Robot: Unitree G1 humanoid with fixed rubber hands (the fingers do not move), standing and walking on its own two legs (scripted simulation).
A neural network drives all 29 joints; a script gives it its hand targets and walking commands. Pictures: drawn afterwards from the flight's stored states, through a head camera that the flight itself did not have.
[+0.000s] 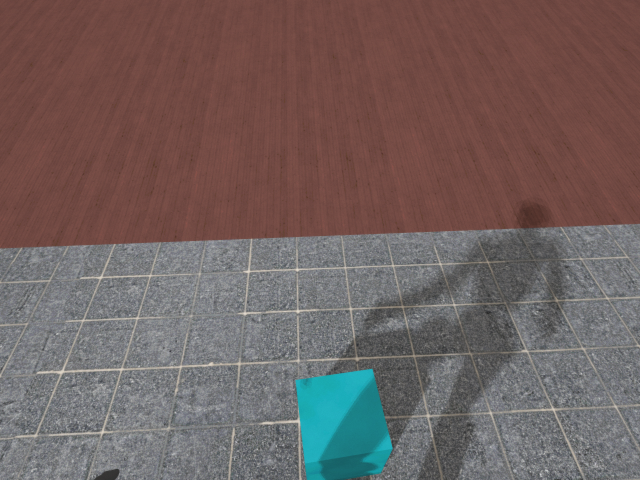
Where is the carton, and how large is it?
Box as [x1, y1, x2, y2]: [296, 369, 392, 479]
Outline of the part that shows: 372,369 296,380 307,479 344,479 379,473 381,471 392,448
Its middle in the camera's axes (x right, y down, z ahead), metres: +0.06 +0.51 +1.07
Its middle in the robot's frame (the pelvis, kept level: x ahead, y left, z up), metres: +0.40 -0.03 -0.66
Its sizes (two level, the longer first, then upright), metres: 0.210 0.200 0.250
